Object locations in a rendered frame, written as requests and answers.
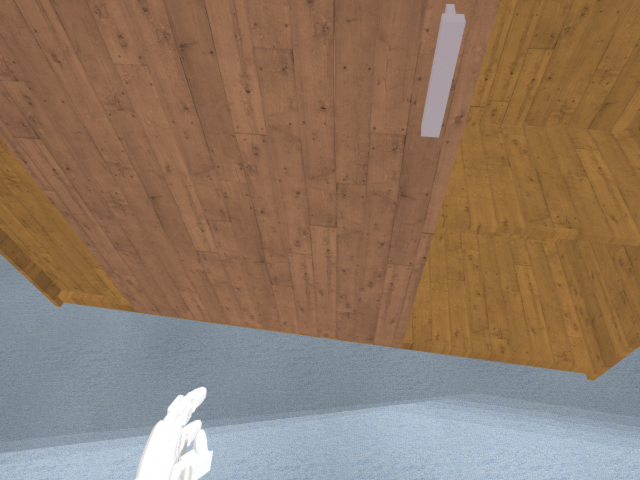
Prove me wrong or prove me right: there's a wardrobe door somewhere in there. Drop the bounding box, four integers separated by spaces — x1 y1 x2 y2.
0 137 125 298
0 0 500 347

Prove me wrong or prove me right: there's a robot left hand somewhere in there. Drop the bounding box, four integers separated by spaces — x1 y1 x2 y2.
135 387 213 480

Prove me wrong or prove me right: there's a handle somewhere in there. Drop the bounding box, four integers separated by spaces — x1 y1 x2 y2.
421 4 466 137

